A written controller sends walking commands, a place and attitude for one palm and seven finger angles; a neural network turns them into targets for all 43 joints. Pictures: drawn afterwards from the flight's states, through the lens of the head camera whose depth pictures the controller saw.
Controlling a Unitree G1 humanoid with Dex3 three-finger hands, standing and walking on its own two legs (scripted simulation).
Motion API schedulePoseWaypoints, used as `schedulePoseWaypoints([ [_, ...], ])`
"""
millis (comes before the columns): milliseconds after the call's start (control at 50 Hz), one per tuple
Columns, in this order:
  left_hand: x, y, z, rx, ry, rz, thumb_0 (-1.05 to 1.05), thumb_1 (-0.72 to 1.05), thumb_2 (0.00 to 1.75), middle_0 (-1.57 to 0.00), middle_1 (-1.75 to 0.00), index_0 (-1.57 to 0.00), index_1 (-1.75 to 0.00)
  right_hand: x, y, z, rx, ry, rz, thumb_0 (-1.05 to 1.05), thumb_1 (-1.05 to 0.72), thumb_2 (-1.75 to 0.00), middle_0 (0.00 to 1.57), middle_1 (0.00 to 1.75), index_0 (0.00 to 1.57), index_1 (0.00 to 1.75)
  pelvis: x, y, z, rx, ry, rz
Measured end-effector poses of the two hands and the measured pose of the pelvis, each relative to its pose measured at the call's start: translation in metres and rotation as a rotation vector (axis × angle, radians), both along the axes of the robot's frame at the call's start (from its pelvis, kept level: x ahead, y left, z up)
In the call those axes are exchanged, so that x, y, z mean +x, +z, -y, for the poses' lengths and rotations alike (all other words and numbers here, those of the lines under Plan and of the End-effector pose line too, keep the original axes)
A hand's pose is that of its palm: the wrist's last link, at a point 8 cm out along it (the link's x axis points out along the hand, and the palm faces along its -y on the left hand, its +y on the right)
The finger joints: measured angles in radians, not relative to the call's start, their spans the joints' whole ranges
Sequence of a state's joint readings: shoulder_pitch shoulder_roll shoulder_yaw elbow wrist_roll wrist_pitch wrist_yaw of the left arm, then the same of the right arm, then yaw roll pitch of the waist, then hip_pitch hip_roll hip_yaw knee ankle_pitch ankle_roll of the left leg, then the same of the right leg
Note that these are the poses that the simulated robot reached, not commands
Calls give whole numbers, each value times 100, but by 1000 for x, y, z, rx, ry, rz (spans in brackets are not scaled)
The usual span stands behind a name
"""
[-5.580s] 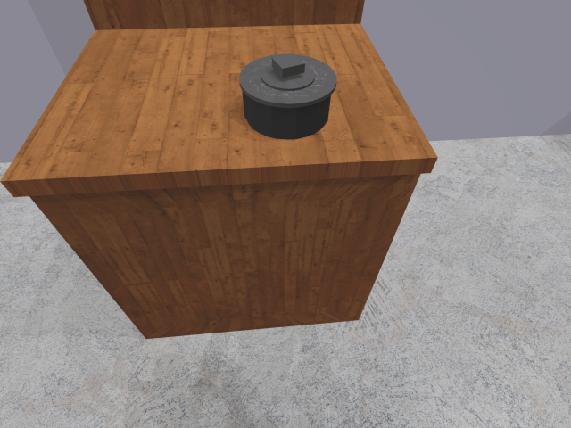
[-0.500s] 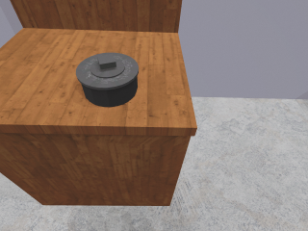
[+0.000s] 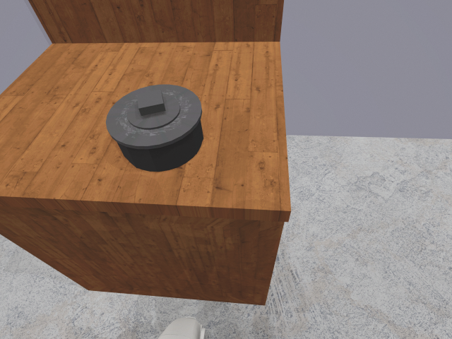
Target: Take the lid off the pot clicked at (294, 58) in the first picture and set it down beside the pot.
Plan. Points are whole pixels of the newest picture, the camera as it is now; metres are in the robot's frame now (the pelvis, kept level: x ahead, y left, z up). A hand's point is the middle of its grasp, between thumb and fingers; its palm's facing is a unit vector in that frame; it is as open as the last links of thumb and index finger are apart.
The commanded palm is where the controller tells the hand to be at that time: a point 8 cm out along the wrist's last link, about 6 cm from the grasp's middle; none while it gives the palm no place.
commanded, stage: come to a stop and stand still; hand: left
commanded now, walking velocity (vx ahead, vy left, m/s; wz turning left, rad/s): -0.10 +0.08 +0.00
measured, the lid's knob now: (151, 102) +0.49 +0.18 +0.16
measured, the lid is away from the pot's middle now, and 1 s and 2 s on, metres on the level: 0.00 0.00 0.00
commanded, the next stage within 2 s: look again from close up in 0.86 s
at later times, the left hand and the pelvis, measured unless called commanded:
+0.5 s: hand out of the picture -0.01 +0.22 -0.18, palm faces +0.08 -0.97 -0.21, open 7.4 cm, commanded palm none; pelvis -0.02 +0.04 -0.01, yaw +1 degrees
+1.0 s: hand out of the picture -0.04 +0.19 -0.18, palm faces +0.03 -0.98 -0.18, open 7.4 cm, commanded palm none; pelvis -0.04 +0.02 +0.00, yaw +0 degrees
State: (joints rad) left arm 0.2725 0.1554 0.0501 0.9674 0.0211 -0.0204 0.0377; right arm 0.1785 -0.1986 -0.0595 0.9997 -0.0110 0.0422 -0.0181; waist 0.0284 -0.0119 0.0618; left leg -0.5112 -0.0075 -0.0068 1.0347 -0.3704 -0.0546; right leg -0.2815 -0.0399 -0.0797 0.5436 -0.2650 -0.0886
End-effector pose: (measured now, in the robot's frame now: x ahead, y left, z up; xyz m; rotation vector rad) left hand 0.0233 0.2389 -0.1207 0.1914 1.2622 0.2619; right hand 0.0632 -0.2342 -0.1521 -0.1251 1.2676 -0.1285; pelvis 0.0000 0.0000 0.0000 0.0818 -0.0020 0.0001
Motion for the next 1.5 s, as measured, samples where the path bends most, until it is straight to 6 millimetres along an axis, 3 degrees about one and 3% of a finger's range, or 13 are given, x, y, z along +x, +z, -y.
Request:
schedulePoseWaypoints([
  [140,-39,-12,-8,-32,34,-91,1,91,90,-20,-30,-21,-30,49,14,-8,-36,57,102,1,-91,-90,20,30,19,29,-4,-2,-9,-18,-2,-3],
  [260,-58,-35,-23,-85,53,-126,1,91,90,-20,-30,-21,-30,52,16,-34,-59,84,143,1,-91,-90,20,30,19,30,-7,-13,-28,-64,9,-5],
  [380,-54,-37,-31,-102,52,-112,1,91,90,-20,-30,-20,-30,14,18,-61,-43,81,79,0,-91,-90,20,30,20,30,-14,-7,-36,-55,19,13],
  [560,-47,-23,-23,-70,-7,-72,1,91,90,-20,-30,-20,-30,-31,1,-48,-10,16,19,-1,-94,-90,20,30,20,30,-30,-7,-32,-46,3,-4],
  [740,-50,-22,-8,-97,-30,-60,1,91,90,-20,-30,-20,-30,-93,5,-29,-28,-31,-106,0,-92,-90,20,30,19,30,-34,-1,-22,-66,7,19],
  [860,-55,-26,-2,-118,-27,-78,1,91,90,-20,-30,-20,-30,-124,8,-31,-29,-46,-187,1,-91,-90,20,30,19,30,-35,0,-19,-73,9,18],
  [960,-65,-26,2,-129,-18,-115,1,91,90,-20,-30,-20,-30,-136,7,-40,-10,-53,-227,1,-91,-90,20,30,19,30,-35,0,-19,-75,9,10],
  [1100,-70,-29,-7,-113,-48,-141,1,91,90,-20,-30,-21,-30,-117,-4,-57,16,-51,-154,1,-91,-90,20,30,19,30,-31,-8,-35,-105,2,2],
  [1300,-28,-27,-40,-70,-56,-54,1,91,90,-20,-30,-20,-30,-83,-4,-69,-7,-33,-88,3,-94,-90,20,30,20,30,-15,-10,-54,-87,-10,-2],
  [1500,-6,-29,-50,-73,-74,-55,1,91,90,-20,-30,-20,-30,-52,7,-64,-47,-18,-53,2,-92,-90,20,30,20,30,-5,-7,-57,-80,-16,-15],
])
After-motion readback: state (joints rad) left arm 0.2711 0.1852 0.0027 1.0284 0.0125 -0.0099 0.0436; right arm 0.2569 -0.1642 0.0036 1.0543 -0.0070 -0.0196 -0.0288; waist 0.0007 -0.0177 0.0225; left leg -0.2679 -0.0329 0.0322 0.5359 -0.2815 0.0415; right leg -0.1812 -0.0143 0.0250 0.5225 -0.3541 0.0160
